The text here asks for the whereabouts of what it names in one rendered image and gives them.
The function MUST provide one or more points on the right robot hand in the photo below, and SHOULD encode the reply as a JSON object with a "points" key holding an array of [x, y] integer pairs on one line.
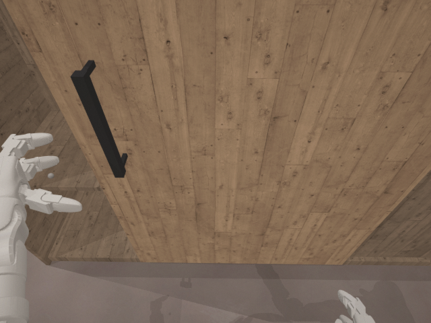
{"points": [[355, 309]]}

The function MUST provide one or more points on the handle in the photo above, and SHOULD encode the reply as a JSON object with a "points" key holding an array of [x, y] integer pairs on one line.
{"points": [[87, 94]]}

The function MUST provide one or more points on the left robot forearm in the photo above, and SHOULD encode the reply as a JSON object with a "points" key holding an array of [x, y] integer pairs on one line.
{"points": [[14, 307]]}

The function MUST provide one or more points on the wardrobe door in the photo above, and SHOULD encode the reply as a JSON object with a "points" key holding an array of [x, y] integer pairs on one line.
{"points": [[257, 131], [406, 231]]}

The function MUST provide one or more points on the left robot hand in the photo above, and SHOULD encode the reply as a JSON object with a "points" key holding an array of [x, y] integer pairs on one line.
{"points": [[15, 172]]}

